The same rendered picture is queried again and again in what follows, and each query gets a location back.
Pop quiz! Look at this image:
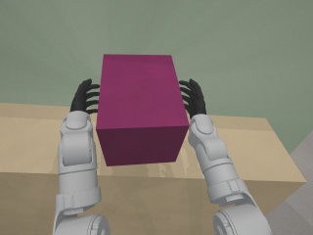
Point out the robot right forearm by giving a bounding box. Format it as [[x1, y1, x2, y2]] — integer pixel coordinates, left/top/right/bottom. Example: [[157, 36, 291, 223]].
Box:
[[188, 114, 272, 235]]

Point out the right robot upper arm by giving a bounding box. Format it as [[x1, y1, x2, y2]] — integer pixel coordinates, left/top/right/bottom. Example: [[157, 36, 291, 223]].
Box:
[[212, 203, 271, 235]]

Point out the left robot upper arm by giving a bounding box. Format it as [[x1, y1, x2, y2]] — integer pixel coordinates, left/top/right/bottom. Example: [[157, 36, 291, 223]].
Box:
[[54, 213, 111, 235]]

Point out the carton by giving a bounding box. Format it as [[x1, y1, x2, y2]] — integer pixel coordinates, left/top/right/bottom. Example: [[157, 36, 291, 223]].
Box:
[[96, 54, 190, 166]]

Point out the left robot hand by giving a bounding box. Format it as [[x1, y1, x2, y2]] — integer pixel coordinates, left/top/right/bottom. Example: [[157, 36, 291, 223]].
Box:
[[69, 78, 100, 115]]

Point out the robot left forearm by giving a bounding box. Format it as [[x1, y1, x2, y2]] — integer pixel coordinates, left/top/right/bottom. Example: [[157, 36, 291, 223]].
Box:
[[52, 111, 102, 235]]

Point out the right robot hand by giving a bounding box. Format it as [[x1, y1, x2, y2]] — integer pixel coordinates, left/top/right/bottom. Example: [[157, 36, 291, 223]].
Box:
[[179, 79, 206, 119]]

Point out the pedestal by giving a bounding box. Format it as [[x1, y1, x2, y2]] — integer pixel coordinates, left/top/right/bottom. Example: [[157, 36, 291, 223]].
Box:
[[0, 103, 306, 235]]

